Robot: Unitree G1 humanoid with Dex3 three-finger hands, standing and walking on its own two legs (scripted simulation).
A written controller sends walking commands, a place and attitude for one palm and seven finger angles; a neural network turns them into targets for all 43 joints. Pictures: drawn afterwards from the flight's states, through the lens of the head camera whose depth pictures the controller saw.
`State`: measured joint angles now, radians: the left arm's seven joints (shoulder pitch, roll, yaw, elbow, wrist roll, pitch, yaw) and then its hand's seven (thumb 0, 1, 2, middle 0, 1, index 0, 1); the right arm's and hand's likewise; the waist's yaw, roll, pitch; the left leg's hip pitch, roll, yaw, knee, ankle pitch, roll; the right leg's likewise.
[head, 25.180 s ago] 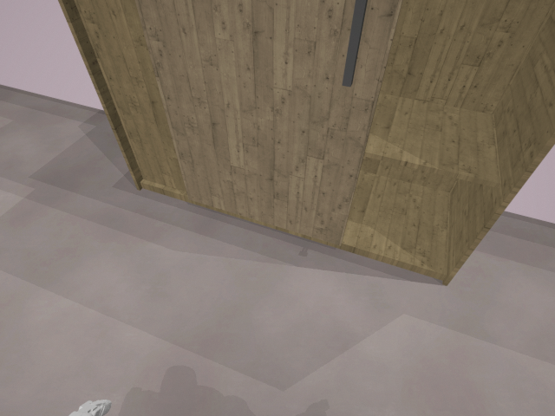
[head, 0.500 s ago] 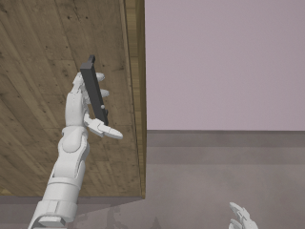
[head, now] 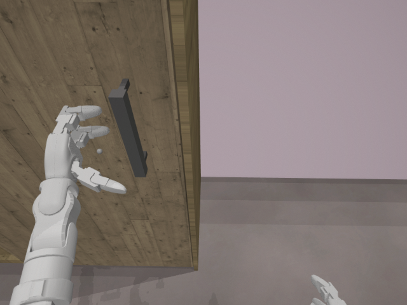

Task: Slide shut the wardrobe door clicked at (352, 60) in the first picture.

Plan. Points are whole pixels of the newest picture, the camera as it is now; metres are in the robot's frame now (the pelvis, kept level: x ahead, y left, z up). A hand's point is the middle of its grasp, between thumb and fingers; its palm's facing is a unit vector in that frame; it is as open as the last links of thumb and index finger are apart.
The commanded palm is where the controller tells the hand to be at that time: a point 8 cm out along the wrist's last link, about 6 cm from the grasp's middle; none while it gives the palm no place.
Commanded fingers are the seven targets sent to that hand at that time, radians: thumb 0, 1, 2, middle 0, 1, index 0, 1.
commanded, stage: slip the hand off the handle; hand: left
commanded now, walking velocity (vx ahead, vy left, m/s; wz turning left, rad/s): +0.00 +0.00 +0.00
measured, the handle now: (133, 132) +0.39 +0.17 +0.15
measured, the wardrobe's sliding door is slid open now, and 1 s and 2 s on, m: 0.00 0.00 0.00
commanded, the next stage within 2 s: draw the hand back to the body in 0.66 s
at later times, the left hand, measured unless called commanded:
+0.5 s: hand (83, 192) +0.25 +0.22 +0.15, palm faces +0.23 -0.97 -0.12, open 14.7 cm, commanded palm +0.21 +0.26 +0.15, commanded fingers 0.00 -0.55 0.20 -0.25 -1.15 -0.25 -1.15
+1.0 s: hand (68, 210) +0.22 +0.23 +0.15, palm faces +0.07 -0.99 -0.07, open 14.7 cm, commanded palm +0.18 +0.27 +0.16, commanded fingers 0.00 -0.55 0.20 -0.25 -1.15 -0.25 -1.15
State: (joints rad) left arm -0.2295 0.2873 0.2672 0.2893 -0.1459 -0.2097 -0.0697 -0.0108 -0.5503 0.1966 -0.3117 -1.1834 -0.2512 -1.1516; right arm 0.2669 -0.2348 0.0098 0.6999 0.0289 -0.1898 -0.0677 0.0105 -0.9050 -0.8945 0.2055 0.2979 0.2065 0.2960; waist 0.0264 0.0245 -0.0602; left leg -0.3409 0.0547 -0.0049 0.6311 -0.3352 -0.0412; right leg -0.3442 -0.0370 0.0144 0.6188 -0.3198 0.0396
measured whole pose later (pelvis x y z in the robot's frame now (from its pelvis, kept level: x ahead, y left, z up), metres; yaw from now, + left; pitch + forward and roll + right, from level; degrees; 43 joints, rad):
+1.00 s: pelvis +0.00 +0.00 +0.00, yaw +2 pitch -2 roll -1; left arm 0.20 0.33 0.31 -0.16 -0.34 0.08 -0.31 -0.01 -0.55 0.20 -0.25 -1.15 -0.25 -1.15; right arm 0.24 -0.25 0.07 0.67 0.05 -0.34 -0.12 0.01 -0.90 -0.89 0.21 0.30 0.21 0.30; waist 0.06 0.06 -0.06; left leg -0.25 0.05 -0.04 0.63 -0.34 -0.04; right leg -0.23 -0.04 -0.02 0.61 -0.33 0.04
